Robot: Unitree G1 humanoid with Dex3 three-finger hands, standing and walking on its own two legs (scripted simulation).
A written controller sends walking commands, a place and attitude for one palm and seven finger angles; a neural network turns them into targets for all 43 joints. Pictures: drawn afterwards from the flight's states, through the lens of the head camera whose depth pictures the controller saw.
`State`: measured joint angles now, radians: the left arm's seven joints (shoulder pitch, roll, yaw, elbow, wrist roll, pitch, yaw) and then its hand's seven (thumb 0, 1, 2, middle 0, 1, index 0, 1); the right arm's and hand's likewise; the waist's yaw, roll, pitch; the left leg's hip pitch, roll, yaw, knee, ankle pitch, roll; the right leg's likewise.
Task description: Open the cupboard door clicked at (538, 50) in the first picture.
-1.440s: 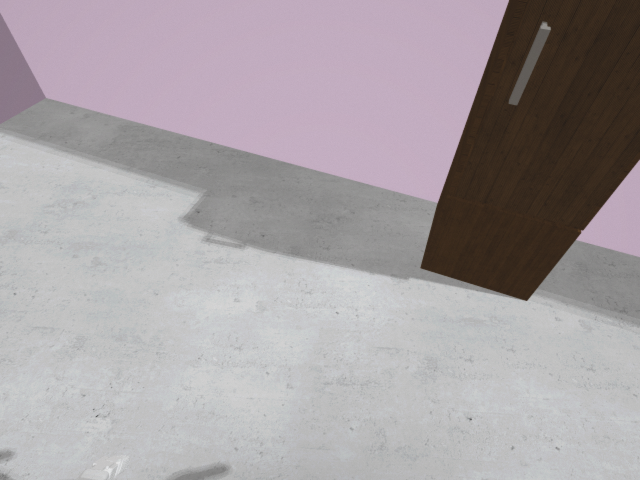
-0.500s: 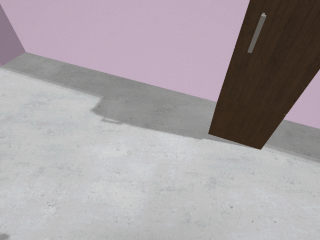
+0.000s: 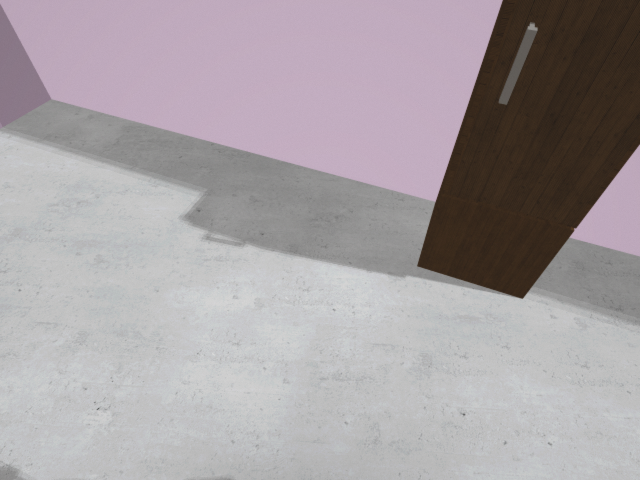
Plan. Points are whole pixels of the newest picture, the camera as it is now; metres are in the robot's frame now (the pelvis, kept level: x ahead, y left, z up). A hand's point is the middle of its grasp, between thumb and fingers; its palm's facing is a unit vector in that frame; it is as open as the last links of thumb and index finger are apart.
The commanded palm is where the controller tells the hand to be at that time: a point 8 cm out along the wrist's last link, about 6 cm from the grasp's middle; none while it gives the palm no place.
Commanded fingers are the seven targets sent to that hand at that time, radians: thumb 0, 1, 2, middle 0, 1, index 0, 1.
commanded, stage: look at it before walking up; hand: left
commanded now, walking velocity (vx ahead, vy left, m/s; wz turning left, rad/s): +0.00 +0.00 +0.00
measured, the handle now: (517, 64) +0.98 -0.40 +0.08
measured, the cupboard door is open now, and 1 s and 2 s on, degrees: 0 0 0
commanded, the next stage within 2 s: walk to a spot facing it in 0.10 s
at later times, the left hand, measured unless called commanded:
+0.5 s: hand out of the picture +0.06 +0.21 -0.18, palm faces -0.11 -0.95 -0.28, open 7.4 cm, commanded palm none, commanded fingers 0.00 0.90 0.90 -0.20 -0.30 -0.20 -0.30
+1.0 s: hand out of the picture +0.07 +0.15 -0.16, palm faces -0.27 -0.92 -0.27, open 7.4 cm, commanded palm none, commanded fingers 0.00 0.90 0.90 -0.20 -0.30 -0.20 -0.30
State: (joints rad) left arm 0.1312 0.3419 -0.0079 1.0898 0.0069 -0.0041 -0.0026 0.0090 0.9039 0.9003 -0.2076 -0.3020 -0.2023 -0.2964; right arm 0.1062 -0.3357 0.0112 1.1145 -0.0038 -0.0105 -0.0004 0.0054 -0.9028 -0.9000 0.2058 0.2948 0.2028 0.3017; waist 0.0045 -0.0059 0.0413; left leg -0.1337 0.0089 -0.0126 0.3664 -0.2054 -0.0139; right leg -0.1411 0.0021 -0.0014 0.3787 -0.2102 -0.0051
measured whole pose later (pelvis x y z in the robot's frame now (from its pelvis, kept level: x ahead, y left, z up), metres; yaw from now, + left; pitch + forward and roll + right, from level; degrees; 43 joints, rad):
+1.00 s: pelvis -0.03 -0.04 +0.00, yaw -21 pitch +2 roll +2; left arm 0.26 0.20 0.05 0.93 0.01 0.03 0.00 0.01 0.90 0.90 -0.21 -0.30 -0.20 -0.30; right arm 0.12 -0.26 -0.06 0.95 -0.01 0.06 -0.03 0.01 -0.91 -0.90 0.20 0.29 0.20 0.30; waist 0.04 0.01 0.06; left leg -0.45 0.05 -0.04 1.01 -0.35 -0.09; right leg -0.29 0.12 0.12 0.43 -0.15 -0.09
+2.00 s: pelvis -0.01 -0.06 -0.01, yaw -57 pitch +0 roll -1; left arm 0.28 0.20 0.04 0.97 0.02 -0.03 -0.01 0.01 0.91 0.90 -0.21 -0.30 -0.20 -0.30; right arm 0.26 -0.25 -0.06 0.97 -0.03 0.01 0.02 0.01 -0.91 -0.90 0.20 0.29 0.20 0.30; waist -0.02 0.02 0.02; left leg -0.55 0.15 0.08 1.02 -0.30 -0.09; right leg -0.07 0.02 -0.01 0.40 -0.34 -0.01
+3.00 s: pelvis +0.16 -0.32 -0.01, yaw -81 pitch +0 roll +0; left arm 0.14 0.16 0.04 0.97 0.01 -0.01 0.03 0.00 0.92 0.90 -0.21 -0.30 -0.20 -0.30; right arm 0.24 -0.18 -0.05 0.99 -0.01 0.02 -0.02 0.00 -0.91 -0.90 0.20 0.29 0.20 0.30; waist -0.05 0.03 0.06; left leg -0.47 0.13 0.03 1.11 -0.39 -0.06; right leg -0.29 0.01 -0.14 0.52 -0.23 -0.07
